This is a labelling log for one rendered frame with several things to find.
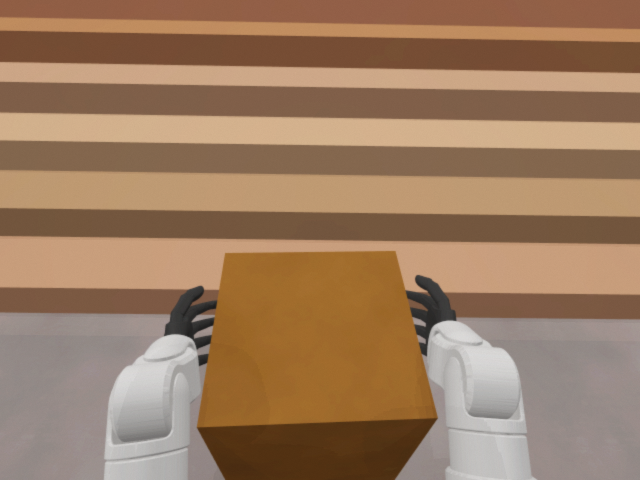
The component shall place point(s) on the robot right hand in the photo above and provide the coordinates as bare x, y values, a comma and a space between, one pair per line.
438, 306

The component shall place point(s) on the carton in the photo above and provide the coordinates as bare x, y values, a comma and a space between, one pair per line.
314, 370

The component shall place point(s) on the right robot forearm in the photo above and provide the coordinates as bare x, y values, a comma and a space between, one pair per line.
483, 405

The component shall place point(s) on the robot left hand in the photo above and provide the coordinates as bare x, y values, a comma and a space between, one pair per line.
182, 315

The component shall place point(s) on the left robot forearm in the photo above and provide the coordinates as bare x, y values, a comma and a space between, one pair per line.
148, 421

